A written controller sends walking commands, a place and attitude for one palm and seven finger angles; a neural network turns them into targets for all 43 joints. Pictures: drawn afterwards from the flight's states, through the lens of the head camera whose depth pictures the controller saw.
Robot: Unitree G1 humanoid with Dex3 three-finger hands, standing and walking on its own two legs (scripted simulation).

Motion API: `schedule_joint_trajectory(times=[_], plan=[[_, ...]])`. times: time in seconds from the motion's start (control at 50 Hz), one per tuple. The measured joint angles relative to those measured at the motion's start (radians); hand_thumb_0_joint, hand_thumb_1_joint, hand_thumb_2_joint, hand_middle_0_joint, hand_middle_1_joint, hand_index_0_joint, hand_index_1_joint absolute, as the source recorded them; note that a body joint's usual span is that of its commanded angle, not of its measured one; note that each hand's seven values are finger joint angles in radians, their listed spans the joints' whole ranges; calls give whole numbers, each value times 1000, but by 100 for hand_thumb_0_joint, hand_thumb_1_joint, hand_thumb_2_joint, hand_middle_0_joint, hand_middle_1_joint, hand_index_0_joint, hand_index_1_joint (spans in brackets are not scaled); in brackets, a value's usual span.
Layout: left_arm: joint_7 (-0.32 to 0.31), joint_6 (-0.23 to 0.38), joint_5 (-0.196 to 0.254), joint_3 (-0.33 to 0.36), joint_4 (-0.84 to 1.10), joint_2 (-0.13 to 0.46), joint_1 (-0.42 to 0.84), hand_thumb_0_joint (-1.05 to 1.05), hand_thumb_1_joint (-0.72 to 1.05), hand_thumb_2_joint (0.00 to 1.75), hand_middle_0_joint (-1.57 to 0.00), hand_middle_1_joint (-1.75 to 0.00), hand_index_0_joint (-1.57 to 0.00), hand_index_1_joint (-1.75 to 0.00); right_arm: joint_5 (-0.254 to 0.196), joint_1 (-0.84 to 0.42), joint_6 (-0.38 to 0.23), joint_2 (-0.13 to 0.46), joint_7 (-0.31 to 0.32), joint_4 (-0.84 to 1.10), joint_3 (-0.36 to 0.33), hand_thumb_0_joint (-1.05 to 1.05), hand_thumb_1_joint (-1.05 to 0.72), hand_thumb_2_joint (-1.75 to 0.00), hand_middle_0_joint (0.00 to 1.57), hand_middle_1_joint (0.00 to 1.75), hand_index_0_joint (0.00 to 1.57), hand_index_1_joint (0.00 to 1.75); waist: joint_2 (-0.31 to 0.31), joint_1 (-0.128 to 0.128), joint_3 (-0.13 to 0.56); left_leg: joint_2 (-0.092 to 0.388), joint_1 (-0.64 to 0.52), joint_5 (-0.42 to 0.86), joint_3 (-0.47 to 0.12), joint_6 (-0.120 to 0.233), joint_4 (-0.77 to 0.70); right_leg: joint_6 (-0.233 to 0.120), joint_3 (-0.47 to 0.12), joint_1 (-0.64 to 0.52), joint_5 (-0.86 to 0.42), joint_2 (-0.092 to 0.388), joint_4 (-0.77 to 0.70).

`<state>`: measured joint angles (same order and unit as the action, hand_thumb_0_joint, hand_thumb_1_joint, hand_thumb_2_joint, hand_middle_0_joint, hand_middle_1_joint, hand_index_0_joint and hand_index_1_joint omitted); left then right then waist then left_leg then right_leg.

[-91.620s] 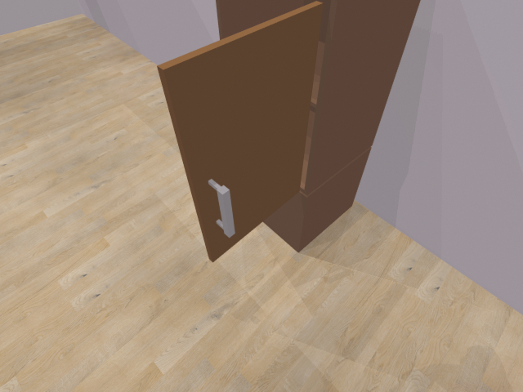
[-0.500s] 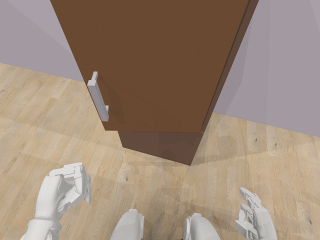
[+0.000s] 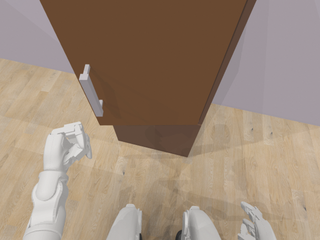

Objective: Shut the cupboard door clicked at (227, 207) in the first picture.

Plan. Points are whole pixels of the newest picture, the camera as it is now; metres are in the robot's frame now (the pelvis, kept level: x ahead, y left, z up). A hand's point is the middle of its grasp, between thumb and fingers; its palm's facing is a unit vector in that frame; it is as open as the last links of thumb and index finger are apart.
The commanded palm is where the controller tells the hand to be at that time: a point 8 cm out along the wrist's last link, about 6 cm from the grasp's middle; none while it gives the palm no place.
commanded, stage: bring the fist close to the handle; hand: left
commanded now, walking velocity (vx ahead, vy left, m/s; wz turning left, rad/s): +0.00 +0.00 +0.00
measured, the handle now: (93, 92) +0.50 +0.22 +0.02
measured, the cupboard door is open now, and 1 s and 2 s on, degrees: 15 15 1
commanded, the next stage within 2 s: push the door shut along its arc in 0.84 s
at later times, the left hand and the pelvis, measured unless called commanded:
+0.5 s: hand (97, 120) +0.41 +0.19 +0.01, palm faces +0.07 -1.00 -0.02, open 3.1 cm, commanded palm +0.38 +0.23 +0.02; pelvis +0.00 +0.00 -0.01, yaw -1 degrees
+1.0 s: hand (98, 123) +0.40 +0.18 +0.01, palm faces +0.04 -1.00 -0.04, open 3.1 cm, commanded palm +0.38 +0.23 +0.02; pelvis -0.01 +0.00 -0.01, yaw -1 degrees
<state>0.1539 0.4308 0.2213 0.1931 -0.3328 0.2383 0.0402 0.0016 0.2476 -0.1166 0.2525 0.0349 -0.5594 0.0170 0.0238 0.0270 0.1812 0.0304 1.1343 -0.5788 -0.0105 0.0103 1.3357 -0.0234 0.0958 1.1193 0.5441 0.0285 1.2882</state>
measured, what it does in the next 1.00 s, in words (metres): stands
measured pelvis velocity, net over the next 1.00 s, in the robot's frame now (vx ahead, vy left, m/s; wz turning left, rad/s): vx -0.01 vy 0.00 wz -0.01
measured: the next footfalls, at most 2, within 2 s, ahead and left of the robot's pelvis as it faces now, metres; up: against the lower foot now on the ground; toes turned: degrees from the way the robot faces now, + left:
none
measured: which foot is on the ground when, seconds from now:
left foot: down 0.00-1.00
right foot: down 0.00-1.00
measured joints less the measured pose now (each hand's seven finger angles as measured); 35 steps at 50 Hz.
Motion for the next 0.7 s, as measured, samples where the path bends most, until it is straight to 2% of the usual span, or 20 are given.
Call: schedule_joint_trajectory(times=[0.08,0.16,0.3,0.4,0.48,0.6,0.7], plan=[[22,4,-8,-11,-71,3,64,1,90,90,-130,-150,-130,-150,-2,-6,4,6,2,-13,-3,1,-90,-90,20,30,21,30,-2,4,-6,-1,18,-1,2,3,8,3,-2,17,0,1,6],[17,20,-16,-10,-115,-5,129,2,90,90,-130,-150,-130,-150,1,-15,4,7,5,-23,-8,1,-90,-90,20,30,21,30,-5,11,-11,-1,36,-2,6,6,15,5,-6,37,-2,1,13],[-21,44,-43,26,-218,7,249,2,89,90,-130,-150,-130,-150,8,-23,26,-1,-7,-34,-9,1,-90,-90,20,30,20,30,-7,24,-3,0,60,-3,14,8,23,7,-15,66,-2,1,23],[-13,40,-49,44,-318,27,316,1,90,90,-130,-150,-130,-150,5,-16,44,-3,-11,-39,-5,1,-90,-90,20,30,21,30,-3,29,-3,0,67,0,16,8,21,8,-17,75,-5,0,23],[-5,60,-50,70,-386,36,372,2,90,90,-130,-150,-130,-150,8,-10,50,-4,-9,-50,-3,1,-90,-90,20,30,21,30,-4,36,-5,2,83,2,15,7,25,7,-17,90,-7,-1,28],[9,94,-47,83,-390,39,382,2,90,90,-130,-150,-130,-150,9,8,68,-1,-19,-62,-14,1,-90,-90,20,30,21,30,-2,42,2,7,92,0,19,6,30,5,-21,103,-8,-6,33],[17,80,-47,84,-408,35,359,1,90,90,-130,-150,-130,-150,1,20,89,2,-21,-55,-16,1,-90,-90,20,30,20,30,1,42,-2,7,70,5,25,6,13,6,-27,85,-13,-7,20]])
